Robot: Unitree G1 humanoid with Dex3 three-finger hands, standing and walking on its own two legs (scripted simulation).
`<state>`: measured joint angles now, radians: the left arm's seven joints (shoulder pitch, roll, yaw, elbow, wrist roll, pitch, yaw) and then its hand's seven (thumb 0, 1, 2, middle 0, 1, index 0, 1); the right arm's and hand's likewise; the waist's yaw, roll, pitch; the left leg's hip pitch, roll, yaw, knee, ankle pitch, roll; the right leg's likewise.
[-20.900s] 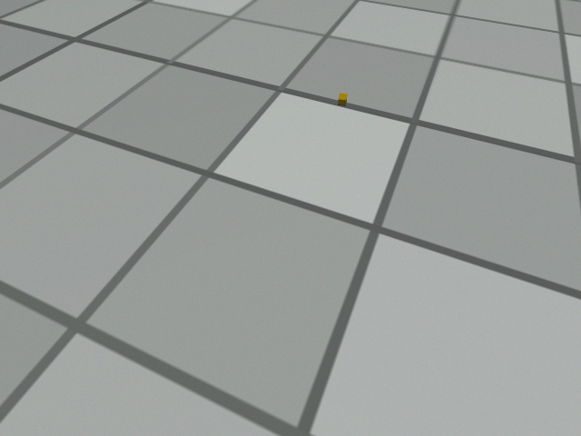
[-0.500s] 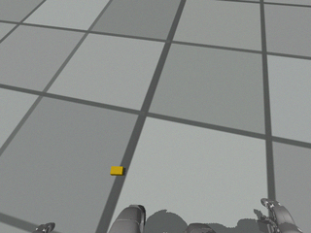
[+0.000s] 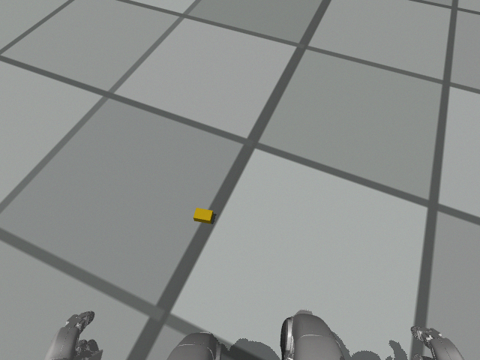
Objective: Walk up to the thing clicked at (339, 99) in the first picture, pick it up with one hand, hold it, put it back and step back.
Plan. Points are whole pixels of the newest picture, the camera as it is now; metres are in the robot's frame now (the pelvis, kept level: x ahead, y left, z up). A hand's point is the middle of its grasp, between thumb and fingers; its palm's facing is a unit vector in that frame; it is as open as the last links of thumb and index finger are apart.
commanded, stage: walk up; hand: left
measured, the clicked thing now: (203, 215) +0.66 +0.18 -0.72
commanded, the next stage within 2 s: none
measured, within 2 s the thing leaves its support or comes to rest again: neither
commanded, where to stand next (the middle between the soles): +0.23 -0.01 m, yaw -7 degrees
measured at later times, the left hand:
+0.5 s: hand out of the picture -0.09 +0.33 -0.12, palm faces -0.16 -0.90 -0.40, open 7.4 cm
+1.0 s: hand out of the picture +0.03 +0.31 -0.13, palm faces -0.16 -0.93 -0.34, open 7.4 cm
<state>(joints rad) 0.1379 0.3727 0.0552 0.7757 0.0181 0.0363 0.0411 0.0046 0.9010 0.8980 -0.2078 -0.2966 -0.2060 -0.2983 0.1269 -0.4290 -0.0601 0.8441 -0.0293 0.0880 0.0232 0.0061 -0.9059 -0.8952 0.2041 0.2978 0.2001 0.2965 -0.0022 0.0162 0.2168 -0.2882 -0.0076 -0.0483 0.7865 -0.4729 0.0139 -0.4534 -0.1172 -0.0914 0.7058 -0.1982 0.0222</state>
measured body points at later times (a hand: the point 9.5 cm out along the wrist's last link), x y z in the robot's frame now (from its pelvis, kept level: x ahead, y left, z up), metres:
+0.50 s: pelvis -0.12 +0.05 +0.02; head -0.11 +0.04 +0.47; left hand -0.08 +0.38 -0.10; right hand -0.06 -0.28 -0.09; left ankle -0.02 +0.13 -0.71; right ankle -0.19 -0.06 -0.71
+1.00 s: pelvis -0.09 +0.06 +0.03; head -0.06 +0.07 +0.47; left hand +0.04 +0.36 -0.10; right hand -0.11 -0.27 -0.08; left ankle -0.07 +0.17 -0.71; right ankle -0.17 -0.06 -0.65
